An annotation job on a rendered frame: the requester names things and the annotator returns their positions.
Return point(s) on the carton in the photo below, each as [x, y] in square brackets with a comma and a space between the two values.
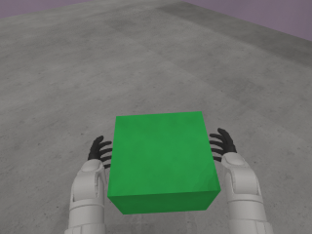
[162, 163]

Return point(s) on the robot left hand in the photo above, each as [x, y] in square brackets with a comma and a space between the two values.
[95, 151]

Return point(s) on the left robot forearm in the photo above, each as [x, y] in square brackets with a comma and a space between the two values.
[86, 207]

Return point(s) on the robot right hand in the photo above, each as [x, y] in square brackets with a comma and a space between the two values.
[226, 144]

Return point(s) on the right robot forearm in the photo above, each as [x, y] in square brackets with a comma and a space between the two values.
[243, 195]

